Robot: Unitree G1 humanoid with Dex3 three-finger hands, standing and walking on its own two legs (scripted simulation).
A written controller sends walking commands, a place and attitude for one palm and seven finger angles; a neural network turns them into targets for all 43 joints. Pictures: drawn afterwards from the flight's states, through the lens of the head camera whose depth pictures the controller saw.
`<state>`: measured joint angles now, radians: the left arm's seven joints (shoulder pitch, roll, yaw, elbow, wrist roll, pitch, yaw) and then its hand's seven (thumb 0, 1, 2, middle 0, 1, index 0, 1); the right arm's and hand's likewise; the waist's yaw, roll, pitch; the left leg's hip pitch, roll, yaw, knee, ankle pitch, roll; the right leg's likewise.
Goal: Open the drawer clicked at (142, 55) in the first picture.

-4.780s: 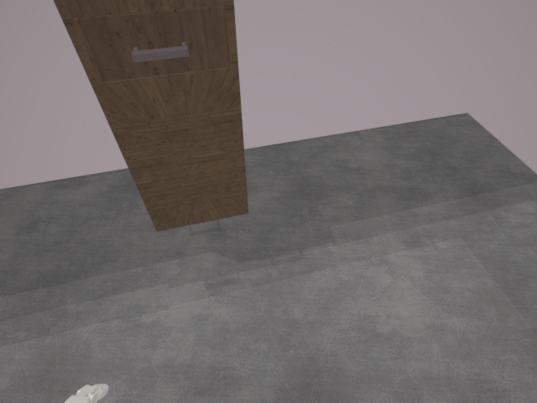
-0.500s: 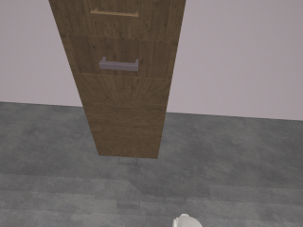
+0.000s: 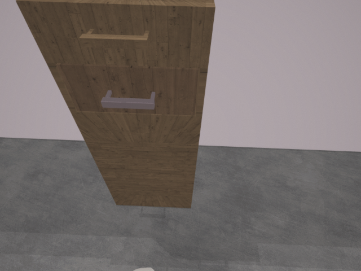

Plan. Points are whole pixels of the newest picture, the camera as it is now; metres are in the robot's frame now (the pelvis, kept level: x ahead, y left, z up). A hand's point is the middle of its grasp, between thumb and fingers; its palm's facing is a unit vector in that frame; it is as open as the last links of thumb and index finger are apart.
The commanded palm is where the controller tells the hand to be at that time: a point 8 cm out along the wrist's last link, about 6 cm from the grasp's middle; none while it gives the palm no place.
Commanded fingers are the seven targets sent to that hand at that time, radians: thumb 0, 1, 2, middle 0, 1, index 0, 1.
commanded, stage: come to a stop and stand still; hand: left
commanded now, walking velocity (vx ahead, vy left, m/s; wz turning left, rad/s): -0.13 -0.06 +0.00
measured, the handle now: (129, 98) +0.55 +0.19 +0.07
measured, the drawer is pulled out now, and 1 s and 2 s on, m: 0.00 0.00 0.00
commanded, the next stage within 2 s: look again from close up in 1.76 s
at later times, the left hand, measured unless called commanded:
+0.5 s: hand out of the picture +0.01 +0.18 -0.17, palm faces -0.02 -0.97 -0.23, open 7.4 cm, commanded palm none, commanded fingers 0.00 0.90 0.90 -0.20 -0.30 -0.20 -0.30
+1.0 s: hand out of the picture +0.00 +0.10 -0.17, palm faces +0.01 -0.99 -0.15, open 7.4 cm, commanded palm none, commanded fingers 0.00 0.90 0.90 -0.20 -0.30 -0.20 -0.30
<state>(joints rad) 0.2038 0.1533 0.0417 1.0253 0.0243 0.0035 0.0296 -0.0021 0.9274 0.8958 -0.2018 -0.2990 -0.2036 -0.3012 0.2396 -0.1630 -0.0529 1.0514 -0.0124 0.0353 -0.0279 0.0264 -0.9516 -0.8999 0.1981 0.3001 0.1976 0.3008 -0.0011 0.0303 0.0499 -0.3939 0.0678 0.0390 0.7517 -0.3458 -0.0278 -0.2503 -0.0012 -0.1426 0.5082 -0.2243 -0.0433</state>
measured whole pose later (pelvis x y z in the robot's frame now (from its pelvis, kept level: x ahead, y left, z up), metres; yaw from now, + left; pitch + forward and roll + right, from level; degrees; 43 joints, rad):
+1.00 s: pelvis +0.02 -0.05 +0.01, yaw -1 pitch +0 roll +1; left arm 0.32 0.10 0.00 1.14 0.00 -0.01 0.03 0.01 0.91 0.90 -0.20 -0.30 -0.20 -0.30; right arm 0.31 -0.11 -0.02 1.19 -0.01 0.02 -0.03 0.01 -0.91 -0.90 0.20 0.30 0.20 0.30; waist -0.02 0.00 0.05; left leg -0.25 0.09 0.05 0.44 -0.18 -0.06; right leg -0.06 0.01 -0.07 0.41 -0.35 -0.04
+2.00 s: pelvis +0.03 -0.02 +0.00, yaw -2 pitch +0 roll +0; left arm 0.32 0.13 -0.01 1.07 0.02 -0.04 0.05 0.01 0.90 0.90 -0.20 -0.30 -0.20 -0.30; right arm 0.26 -0.18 -0.01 1.05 -0.01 -0.01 -0.02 0.01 -0.92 -0.90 0.20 0.30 0.20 0.30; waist -0.02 0.02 0.06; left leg -0.30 0.07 0.05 0.59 -0.28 -0.03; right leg -0.09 -0.01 -0.05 0.52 -0.42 -0.01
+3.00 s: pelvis -0.02 -0.05 -0.04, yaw +0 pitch +7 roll +1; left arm 0.38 0.41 0.00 -0.03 1.02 -0.09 0.38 0.00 0.45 0.71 -0.25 -0.58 -0.26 -0.58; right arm 0.04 -0.25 -0.05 0.56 -0.08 0.02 -0.02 0.01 -0.91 -0.90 0.20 0.30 0.20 0.30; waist 0.12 0.03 -0.09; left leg -0.68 0.07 -0.01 0.84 -0.30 -0.02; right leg -0.50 0.00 -0.09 0.91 -0.54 -0.05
